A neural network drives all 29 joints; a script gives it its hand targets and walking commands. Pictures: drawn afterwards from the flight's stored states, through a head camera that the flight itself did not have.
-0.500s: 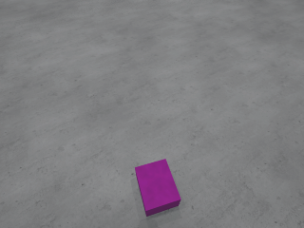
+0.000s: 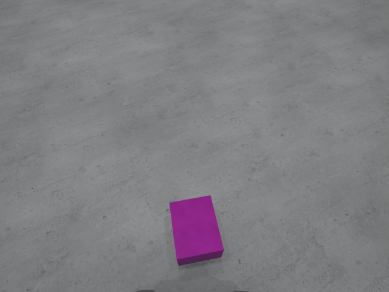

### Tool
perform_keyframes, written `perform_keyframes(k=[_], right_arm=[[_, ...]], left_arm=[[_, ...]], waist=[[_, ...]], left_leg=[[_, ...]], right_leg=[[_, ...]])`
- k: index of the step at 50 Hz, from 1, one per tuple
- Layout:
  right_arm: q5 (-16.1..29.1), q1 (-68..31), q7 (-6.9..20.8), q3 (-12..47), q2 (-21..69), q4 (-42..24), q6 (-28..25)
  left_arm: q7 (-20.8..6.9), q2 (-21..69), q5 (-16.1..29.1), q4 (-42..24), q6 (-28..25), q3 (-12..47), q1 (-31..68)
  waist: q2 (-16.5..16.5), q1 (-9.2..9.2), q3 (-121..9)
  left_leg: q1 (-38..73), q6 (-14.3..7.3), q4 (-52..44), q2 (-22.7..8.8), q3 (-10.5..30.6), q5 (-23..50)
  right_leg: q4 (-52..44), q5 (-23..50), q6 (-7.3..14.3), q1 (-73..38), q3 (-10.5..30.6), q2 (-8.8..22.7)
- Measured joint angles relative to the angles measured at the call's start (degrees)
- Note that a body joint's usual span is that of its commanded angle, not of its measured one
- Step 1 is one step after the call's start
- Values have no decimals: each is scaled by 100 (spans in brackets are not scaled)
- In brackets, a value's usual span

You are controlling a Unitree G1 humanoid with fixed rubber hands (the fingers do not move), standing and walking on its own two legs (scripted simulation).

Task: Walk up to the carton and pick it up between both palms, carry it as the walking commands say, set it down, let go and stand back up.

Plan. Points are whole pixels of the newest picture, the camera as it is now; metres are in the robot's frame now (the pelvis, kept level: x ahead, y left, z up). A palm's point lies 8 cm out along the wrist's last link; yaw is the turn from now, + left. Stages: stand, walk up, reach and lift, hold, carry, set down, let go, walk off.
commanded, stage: walk up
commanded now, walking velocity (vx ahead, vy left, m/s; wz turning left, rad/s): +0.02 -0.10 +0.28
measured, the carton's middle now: (195, 229) +0.44 +0.00 -0.69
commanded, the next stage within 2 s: stand in 1.90 s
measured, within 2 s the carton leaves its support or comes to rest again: neither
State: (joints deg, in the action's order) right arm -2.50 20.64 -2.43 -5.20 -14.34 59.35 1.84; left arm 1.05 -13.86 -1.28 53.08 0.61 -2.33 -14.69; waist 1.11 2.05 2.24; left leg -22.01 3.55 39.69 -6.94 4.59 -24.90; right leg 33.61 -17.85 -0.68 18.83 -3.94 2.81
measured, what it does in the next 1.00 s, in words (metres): steps on the spot: left foot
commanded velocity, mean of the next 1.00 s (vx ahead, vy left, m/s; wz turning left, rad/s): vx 0.01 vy -0.01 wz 0.14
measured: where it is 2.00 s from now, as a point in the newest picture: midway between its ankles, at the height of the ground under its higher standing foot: outside the picture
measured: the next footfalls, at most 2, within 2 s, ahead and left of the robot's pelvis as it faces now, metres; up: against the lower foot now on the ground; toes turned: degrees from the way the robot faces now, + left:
left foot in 0.28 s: +0.02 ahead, +0.09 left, +0.00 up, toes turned +3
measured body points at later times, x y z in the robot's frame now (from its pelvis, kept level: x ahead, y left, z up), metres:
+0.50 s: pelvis +0.02 -0.02 +0.01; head +0.04 -0.02 +0.46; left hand +0.01 +0.22 -0.14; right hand +0.11 -0.25 -0.14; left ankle +0.00 +0.08 -0.73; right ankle +0.01 -0.12 -0.73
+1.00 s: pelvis +0.01 -0.03 +0.01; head +0.02 -0.03 +0.46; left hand -0.01 +0.21 -0.14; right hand +0.07 -0.25 -0.14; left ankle +0.00 +0.08 -0.73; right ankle +0.01 -0.12 -0.73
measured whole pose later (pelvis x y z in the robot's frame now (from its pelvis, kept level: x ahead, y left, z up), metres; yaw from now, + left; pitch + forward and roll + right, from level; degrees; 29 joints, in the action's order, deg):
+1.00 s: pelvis +0.01 -0.03 +0.01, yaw +7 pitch +0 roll +0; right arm -0.7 15.5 -1.4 -2.7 -8.7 59.1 -0.2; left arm 2.4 -9.5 -1.2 61.9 -0.6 -1.2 -16.0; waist 0.7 -0.3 0.6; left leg -12.2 -0.6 25.1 -0.1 -0.9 -13.1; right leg 23.4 -13.9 1.5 9.7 -8.0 0.8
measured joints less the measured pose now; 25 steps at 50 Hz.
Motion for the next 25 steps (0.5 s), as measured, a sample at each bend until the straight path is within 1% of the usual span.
perform_keyframes(k=[1, 3, 5, 6, 8, 11, 12, 14, 16, 18, 22, 25], right_arm=[[15, -110, 20, 1, -8, -121, 5], [45, -380, 74, -24, -24, -319, -20], [69, -626, 116, -42, -26, -414, -33], [81, -721, 131, -40, -12, -436, -21], [99, -875, 153, -9, 58, -456, 16], [123, -1047, 158, 68, 240, -446, 50], [134, -1084, 154, 94, 306, -434, 45], [134, -1095, 146, 143, 398, -428, -16], [136, -1075, 145, 186, 510, -381, -88], [159, -1028, 147, 223, 560, -320, -124], [201, -957, 107, 236, 571, -186, -150], [224, -911, 92, 193, 510, -150, -155]], left_arm=[[39, 46, -4, 18, -6, 43, -42], [94, 155, -17, 70, -41, 105, -145], [105, 259, -32, 115, -119, 147, -230], [101, 307, -38, 138, -167, 167, -263], [98, 389, -41, 195, -245, 207, -308], [103, 456, -25, 286, -261, 233, -332], [108, 462, -13, 317, -245, 230, -334], [114, 457, 21, 376, -209, 220, -356], [121, 386, 77, 431, -173, 204, -314], [138, 351, 94, 477, -120, 188, -296], [136, 330, 41, 573, -82, 145, -243], [174, 315, 12, 575, -114, 103, -182]], waist=[[-10, -17, 0], [-13, -61, -6], [8, -122, -32], [18, -160, -54], [30, -232, -98], [9, -328, -126], [-9, -351, -126], [0, -364, -140], [-184, -393, -108], [-264, -415, -114], [-229, -401, -103], [-154, -364, -66]], left_leg=[[-224, -109, 584, 153, 3, -263], [-513, -263, 1431, 385, -170, -251], [-572, -308, 1791, 509, -430, -28], [-515, -308, 1769, 551, -543, 64], [-250, -296, 1326, 606, -703, 168], [323, -305, 199, 677, -788, 194], [541, -325, -249, 696, -804, 350], [1008, -373, -1234, 660, -793, 1040], [1113, -467, -1365, 754, -795, 990], [1154, -516, -1385, 789, -787, 960], [1208, -492, -1473, 767, -759, 1006], [1109, -475, -1350, 751, -716, 983]], right_leg=[[-46, 50, 62, -40, -53, 22], [-324, 206, 129, -223, -136, 51], [-605, 321, 153, -424, -199, 51], [-709, 355, 160, -509, -224, 46], [-839, 378, 173, -642, -271, 20], [-813, 308, 193, -730, -338, -33], [-761, 263, 193, -740, -362, -46], [-609, 146, 173, -736, -442, -104], [-468, 65, 113, -732, -416, -10], [-531, 95, 12, -776, -308, 3], [-716, 174, 101, -881, -317, -41], [-649, 160, 138, -826, -363, -47]])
